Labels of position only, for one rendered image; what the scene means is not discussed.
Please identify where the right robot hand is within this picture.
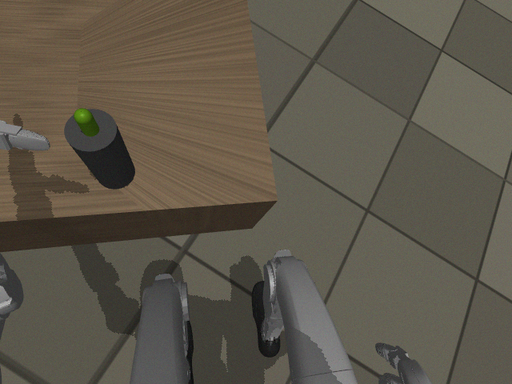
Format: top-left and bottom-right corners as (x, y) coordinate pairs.
(375, 342), (432, 384)

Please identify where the right robot foot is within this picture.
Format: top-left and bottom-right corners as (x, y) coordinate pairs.
(252, 281), (280, 358)

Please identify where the left robot arm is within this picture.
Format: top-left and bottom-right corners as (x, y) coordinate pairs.
(0, 253), (24, 384)

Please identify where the left robot hand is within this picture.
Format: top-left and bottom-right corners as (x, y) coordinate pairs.
(0, 120), (50, 150)

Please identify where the bottle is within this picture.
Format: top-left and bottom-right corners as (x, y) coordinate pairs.
(64, 108), (135, 189)

